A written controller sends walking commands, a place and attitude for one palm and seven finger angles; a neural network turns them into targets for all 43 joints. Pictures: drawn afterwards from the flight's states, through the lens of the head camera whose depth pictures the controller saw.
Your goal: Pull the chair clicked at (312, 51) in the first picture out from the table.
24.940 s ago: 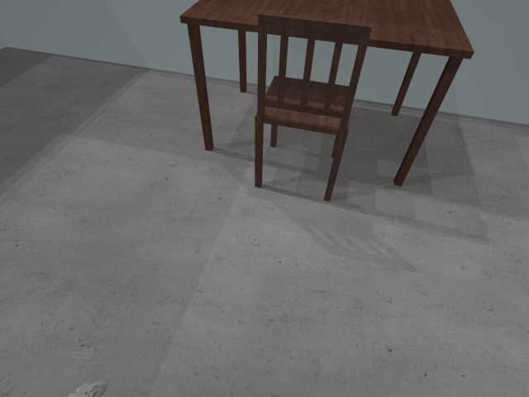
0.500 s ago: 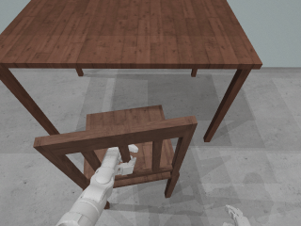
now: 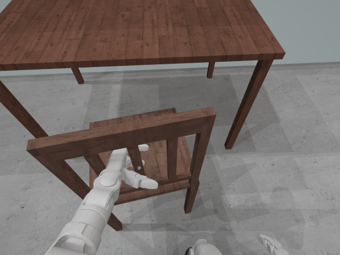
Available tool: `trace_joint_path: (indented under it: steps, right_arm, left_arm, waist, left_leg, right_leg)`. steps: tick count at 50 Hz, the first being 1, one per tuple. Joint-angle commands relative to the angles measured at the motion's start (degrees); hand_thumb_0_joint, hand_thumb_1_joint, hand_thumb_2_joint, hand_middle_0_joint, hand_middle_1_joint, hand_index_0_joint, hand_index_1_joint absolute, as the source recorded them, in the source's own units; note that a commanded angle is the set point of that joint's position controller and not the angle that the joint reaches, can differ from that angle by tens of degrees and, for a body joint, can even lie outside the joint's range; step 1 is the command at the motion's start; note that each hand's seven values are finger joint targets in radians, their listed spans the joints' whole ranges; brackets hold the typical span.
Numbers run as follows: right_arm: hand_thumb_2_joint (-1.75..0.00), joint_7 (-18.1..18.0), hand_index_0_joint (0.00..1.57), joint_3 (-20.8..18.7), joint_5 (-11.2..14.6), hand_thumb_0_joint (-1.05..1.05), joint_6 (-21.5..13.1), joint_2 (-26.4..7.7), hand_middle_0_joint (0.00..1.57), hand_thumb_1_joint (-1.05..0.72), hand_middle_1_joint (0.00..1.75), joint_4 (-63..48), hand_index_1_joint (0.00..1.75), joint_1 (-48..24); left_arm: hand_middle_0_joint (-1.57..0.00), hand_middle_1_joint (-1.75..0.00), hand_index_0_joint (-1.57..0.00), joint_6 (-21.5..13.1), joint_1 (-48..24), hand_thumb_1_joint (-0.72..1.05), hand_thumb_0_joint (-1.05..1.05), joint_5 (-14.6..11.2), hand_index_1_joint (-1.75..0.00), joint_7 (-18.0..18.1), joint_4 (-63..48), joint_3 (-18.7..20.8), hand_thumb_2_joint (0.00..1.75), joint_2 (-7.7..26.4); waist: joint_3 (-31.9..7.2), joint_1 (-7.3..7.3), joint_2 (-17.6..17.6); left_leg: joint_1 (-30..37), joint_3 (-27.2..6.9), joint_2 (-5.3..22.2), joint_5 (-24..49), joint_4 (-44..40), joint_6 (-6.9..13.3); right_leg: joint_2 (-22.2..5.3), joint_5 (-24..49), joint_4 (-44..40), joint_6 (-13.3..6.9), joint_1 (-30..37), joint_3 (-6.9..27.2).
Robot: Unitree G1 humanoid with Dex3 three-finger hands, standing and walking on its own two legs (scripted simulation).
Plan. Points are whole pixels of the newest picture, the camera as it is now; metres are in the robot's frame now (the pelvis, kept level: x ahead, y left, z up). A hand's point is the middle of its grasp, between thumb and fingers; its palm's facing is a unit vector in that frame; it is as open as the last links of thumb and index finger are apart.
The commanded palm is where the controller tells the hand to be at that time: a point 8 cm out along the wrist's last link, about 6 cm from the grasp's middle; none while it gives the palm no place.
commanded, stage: open the thumb and straighten the fingers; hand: left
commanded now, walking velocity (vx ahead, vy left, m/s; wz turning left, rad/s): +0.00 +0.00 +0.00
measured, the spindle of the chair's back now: (138, 166) +0.36 +0.09 -0.07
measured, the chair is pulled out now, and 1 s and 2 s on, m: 0.20 0.20 0.20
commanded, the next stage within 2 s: draw the fingers out of the gap in 0.32 s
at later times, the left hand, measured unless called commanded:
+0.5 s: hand (137, 167) +0.35 +0.09 -0.05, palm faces -0.15 -0.98 -0.15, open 17.4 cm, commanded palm +0.33 +0.14 -0.02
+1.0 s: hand (137, 202) +0.25 +0.08 -0.05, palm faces -0.15 -0.98 -0.14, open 17.5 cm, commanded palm +0.24 +0.14 -0.02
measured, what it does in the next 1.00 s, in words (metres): stands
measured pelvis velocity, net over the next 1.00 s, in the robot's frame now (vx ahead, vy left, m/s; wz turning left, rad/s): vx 0.00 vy -0.02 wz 0.03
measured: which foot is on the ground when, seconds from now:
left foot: down 0.00-1.00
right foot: down 0.00-1.00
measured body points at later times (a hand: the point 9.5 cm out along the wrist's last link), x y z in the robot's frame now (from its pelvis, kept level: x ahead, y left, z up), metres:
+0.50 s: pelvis -0.01 -0.01 -0.01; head +0.06 -0.03 +0.43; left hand +0.35 +0.14 -0.04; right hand +0.09 -0.27 -0.13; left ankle -0.05 +0.09 -0.70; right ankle +0.08 -0.10 -0.70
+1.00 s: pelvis +0.00 -0.02 -0.01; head +0.05 -0.03 +0.44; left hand +0.26 +0.13 -0.03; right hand +0.19 -0.25 -0.09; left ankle -0.05 +0.09 -0.70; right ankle +0.08 -0.10 -0.70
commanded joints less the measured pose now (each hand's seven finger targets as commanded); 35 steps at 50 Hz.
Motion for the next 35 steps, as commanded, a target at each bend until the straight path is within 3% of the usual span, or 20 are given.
trace_joint_path:
  steps: [1, 3, 4, 5, 6, 7, 9, 11, 13, 16, 20, 21, 22, 23, 25, 28, 31, 33, 34, 35]
  right_arm:
    - [-0.90, -1.00, 0.20, -2.55, 0.17, 0.00, -3.42, -7.53, 0.20, -0.90, 0.30, -7.11, 0.30, -0.18]
    - [-0.90, -1.25, 0.20, -2.47, 0.22, 0.00, -3.76, -7.73, 0.20, -0.90, 0.30, -7.11, 0.30, 0.04]
    - [-0.90, -1.30, 0.20, -2.35, 0.18, 0.00, -4.15, -7.34, 0.20, -0.90, 0.30, -6.84, 0.30, 0.27]
    - [-0.90, -1.36, 0.20, -2.37, 0.10, 0.00, -4.24, -7.71, 0.20, -0.90, 0.30, -6.58, 0.30, 0.64]
    - [-0.90, -1.28, 0.20, -2.10, 0.10, 0.00, -4.19, -7.66, 0.20, -0.90, 0.30, -6.83, 0.30, 0.32]
    - [-0.90, -1.37, 0.20, -2.03, 0.08, 0.00, -4.19, -7.75, 0.20, -0.90, 0.30, -6.84, 0.30, 0.64]
    - [-0.90, -1.66, 0.20, -1.91, 0.08, 0.00, -4.47, -7.65, 0.20, -0.90, 0.30, -7.29, 0.30, 0.76]
    - [-0.90, -1.78, 0.20, -1.86, 0.13, 0.00, -4.97, -7.46, 0.20, -0.90, 0.30, -7.50, 0.30, 0.73]
    - [-0.90, -1.90, 0.20, -2.04, -0.02, 0.00, -5.46, -7.57, 0.20, -0.90, 0.30, -7.56, 0.30, 1.35]
    - [-0.90, -1.77, 0.20, -1.90, 0.22, 0.00, -5.83, -7.70, 0.20, -0.90, 0.30, -7.52, 0.30, 1.32]
    - [-0.90, -1.47, 0.20, -2.09, 0.50, 0.00, -6.08, -7.84, 0.20, -0.90, 0.30, -7.79, 0.30, 1.43]
    - [-0.90, -1.80, 0.20, -2.01, 0.63, 0.00, -5.93, -8.33, 0.20, -0.90, 0.30, -6.90, 0.30, 1.63]
    - [-0.90, -1.76, 0.20, -2.08, 0.55, 0.00, -5.96, -8.19, 0.20, -0.90, 0.30, -6.94, 0.30, 1.93]
    - [-0.90, -1.80, 0.20, -2.22, 0.49, 0.00, -5.90, -8.50, 0.20, -0.90, 0.30, -7.46, 0.30, 1.84]
    - [-0.90, -1.50, 0.20, -2.17, 0.62, 0.00, -6.13, -7.97, 0.20, -0.90, 0.30, -8.42, 0.30, 1.25]
    - [-0.90, -1.15, 0.20, -2.76, 0.26, 0.00, -6.63, -8.03, 0.20, -0.90, 0.30, -9.74, 0.30, 1.34]
    - [-0.90, -0.65, 0.20, -2.59, 0.40, 0.00, -6.26, -7.78, 0.20, -0.90, 0.30, -10.37, 0.30, 0.36]
    - [-0.90, -0.65, 0.20, -2.67, 0.42, 0.00, -6.01, -7.76, 0.20, -0.90, 0.30, -11.34, 0.30, -0.65]
    - [-0.90, -0.52, 0.20, -2.41, 0.47, 0.00, -5.86, -7.65, 0.20, -0.90, 0.30, -11.61, 0.30, -1.24]
    - [-0.90, -0.42, 0.20, -2.27, 0.43, 0.00, -5.85, -7.37, 0.20, -0.90, 0.30, -12.18, 0.30, -1.66]
  left_arm:
    - [-0.20, -0.58, -0.20, -3.00, -20.62, -0.55, 0.00, -0.92, -0.58, -0.13, -11.61, 2.61, 0.20, 4.24]
    - [-0.15, -0.43, -0.15, -2.79, -22.08, -0.55, 0.00, -0.96, -0.43, -0.09, -10.72, 2.50, 0.20, 4.15]
    - [-0.13, -0.36, -0.13, -2.92, -23.73, -0.55, 0.00, -0.92, -0.36, -0.08, -10.88, 1.50, 0.20, 3.07]
    - [-0.10, -0.29, -0.10, -2.64, -20.09, -0.55, 0.00, -0.50, -0.29, 0.01, -7.49, 4.40, 0.20, 5.54]
    - [-0.07, -0.22, -0.07, -2.44, -19.42, -0.55, 0.00, -0.65, -0.22, -0.22, -7.11, 3.96, 0.20, 4.86]
    - [-0.05, -0.14, -0.05, -2.42, -20.86, -0.55, 0.00, -0.67, -0.14, -0.05, -7.32, 5.19, 0.20, 6.37]
    - [0.00, 0.00, 0.00, -2.92, -23.55, -0.55, 0.00, -0.14, 0.00, -0.05, -9.05, 6.20, 0.20, 8.49]
    - [0.00, 0.00, 0.00, -3.21, -24.07, -0.55, 0.00, -0.13, 0.00, -0.40, -9.95, 6.26, 0.20, 8.78]
    - [0.00, 0.00, 0.00, -3.48, -23.68, -0.55, 0.00, -0.56, 0.00, -0.67, -11.06, 6.99, 0.20, 9.48]
    - [0.00, 0.00, 0.00, -2.96, -20.06, -0.55, 0.00, -1.67, 0.00, -1.79, -9.56, 6.38, 0.20, 8.07]
    - [0.00, 0.00, 0.00, -2.09, -18.72, -0.55, 0.00, -1.78, 0.00, -3.07, -10.23, 4.02, 0.20, 5.75]
    - [0.00, 0.00, 0.00, -1.95, -23.38, -0.55, 0.00, -1.51, 0.00, -3.00, -8.28, 5.70, 0.20, 8.76]
    - [0.00, 0.00, 0.00, -1.90, -22.85, -0.55, 0.00, -1.47, 0.00, -3.29, -7.87, 5.46, 0.20, 8.19]
    - [0.00, 0.00, 0.00, -1.97, -21.44, -0.55, 0.00, -1.41, 0.00, -3.23, -8.32, 6.49, 0.20, 9.35]
    - [0.00, 0.00, 0.00, -2.36, -17.99, -0.55, 0.00, -1.70, 0.00, -3.55, -11.14, 4.90, 0.20, 7.18]
    - [0.00, 0.00, 0.00, -3.23, -11.14, -0.55, 0.00, -1.99, 0.00, -3.35, -16.99, 6.02, 0.20, 8.30]
    - [0.00, 0.00, 0.00, -2.62, -4.22, -0.55, 0.00, -1.77, 0.00, -3.08, -20.06, 4.55, 0.20, 7.17]
    - [0.00, 0.00, 0.00, -1.77, -1.11, -0.55, 0.00, -1.14, 0.00, -2.66, -22.08, 3.11, 0.20, 6.18]
    - [0.00, 0.00, 0.00, -1.35, 1.64, -0.55, 0.00, -0.97, 0.00, -2.33, -23.23, 3.53, 0.20, 6.73]
    - [0.00, 0.00, 0.00, -1.06, 2.53, -0.55, 0.00, -0.76, 0.00, -2.24, -26.23, 1.91, 0.20, 5.71]
  waist:
    - [-17.77, -0.55, -3.44]
    - [-17.56, -1.01, -5.07]
    - [-17.36, -1.46, -3.81]
    - [-16.31, -0.22, -5.53]
    - [-15.33, -0.42, -5.02]
    - [-15.94, -0.46, -6.90]
    - [-17.46, -0.25, -3.89]
    - [-18.21, -0.22, -2.12]
    - [-21.13, -0.12, -3.01]
    - [-19.56, -0.26, -5.37]
    - [-19.27, -0.58, -3.26]
    - [-17.14, -1.90, -4.90]
    - [-17.18, -1.58, -4.47]
    - [-17.39, -1.03, -4.81]
    - [-19.00, -0.25, -2.67]
    - [-24.60, 1.44, -1.07]
    - [-22.17, 1.14, -4.86]
    - [-19.70, 0.97, -4.61]
    - [-18.16, 1.66, -3.66]
    - [-18.48, 1.39, -2.95]
  left_leg:
    - [-8.04, -1.91, 1.43, 12.73, -7.44, -1.77]
    - [-9.04, -2.20, 1.48, 11.24, -7.25, -1.70]
    - [-9.08, -2.05, 1.46, 10.71, -7.08, -1.57]
    - [-11.01, -2.17, 1.41, 10.08, -6.89, -1.67]
    - [-12.18, -1.69, 1.30, 9.22, -6.75, -1.47]
    - [-13.18, -1.75, 1.24, 7.87, -6.74, -1.27]
    - [-13.02, -1.43, 0.99, 6.87, -6.72, -1.17]
    - [-12.87, -0.98, 1.01, 6.86, -6.43, -1.14]
    - [-12.36, -1.12, 1.00, 8.52, -6.03, -1.15]
    - [-13.88, -0.93, 1.26, 9.07, -5.91, -1.13]
    - [-13.29, -0.68, 1.20, 9.38, -5.55, -1.02]
    - [-14.70, -0.90, 1.37, 7.43, -4.86, -0.87]
    - [-14.99, -0.76, 1.12, 6.63, -4.91, -0.76]
    - [-15.06, -0.84, 0.93, 6.77, -4.99, -0.75]
    - [-13.66, -0.33, 1.01, 8.17, -5.11, -0.77]
    - [-11.25, -0.47, 1.00, 14.12, -4.77, -1.40]
    - [-13.03, -0.28, 1.39, 14.44, -4.57, -1.10]
    - [-13.35, -0.27, 1.23, 13.07, -4.56, -0.98]
    - [-13.69, -0.13, 1.29, 12.59, -4.82, -0.96]
    - [-13.02, -0.18, 1.22, 12.45, -4.77, -0.88]
  right_leg:
    - [0.11, 2.87, -2.00, 0.17, 21.26, 1.68]
    - [0.26, 1.37, -1.91, 0.31, 20.45, 1.77]
    - [0.18, 1.04, -1.91, 0.47, 19.82, 1.94]
    - [0.20, 0.20, -1.33, 0.25, 19.77, 1.76]
    - [0.05, -0.41, -1.59, 0.34, 19.48, 2.15]
    - [-0.02, -1.65, -1.72, 0.51, 20.14, 2.36]
    - [-0.15, -2.67, -1.79, 0.50, 20.63, 3.07]
    - [-0.19, -2.53, -1.98, 0.52, 20.92, 3.57]
    - [-0.05, -0.31, -1.59, 0.54, 22.96, 3.73]
    - [-0.23, 0.82, -1.79, 0.66, 23.34, 3.67]
    - [-0.36, 1.13, -1.88, 0.60, 22.21, 3.56]
    - [-0.45, -0.96, -2.08, 0.88, 20.15, 3.83]
    - [-0.50, -2.01, -2.32, 0.92, 20.47, 4.07]
    - [-0.41, -2.11, -2.35, 0.74, 21.33, 4.09]
    - [-0.59, -0.49, -2.14, 0.58, 21.92, 4.01]
    - [-0.64, 6.61, -0.58, 0.18, 26.36, 3.72]
    - [-0.92, 7.99, -0.45, 0.47, 26.46, 3.79]
    - [-0.97, 6.35, -0.80, 0.49, 25.59, 3.75]
    - [-1.09, 5.25, -0.96, 0.47, 24.86, 3.82]
    - [-1.11, 4.95, -1.03, 0.46, 24.90, 3.81]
